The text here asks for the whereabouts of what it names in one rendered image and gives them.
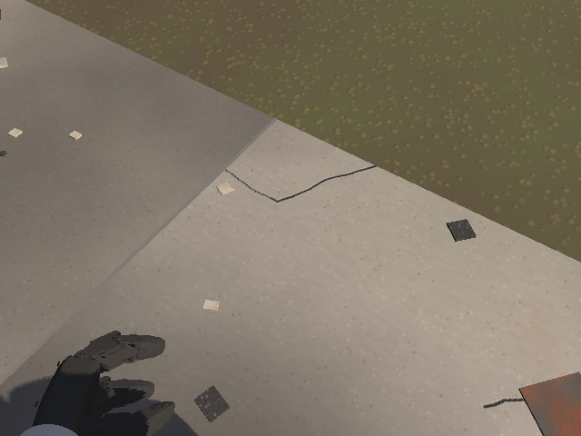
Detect robot left hand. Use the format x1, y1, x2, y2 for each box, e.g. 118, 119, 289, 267
33, 331, 175, 436

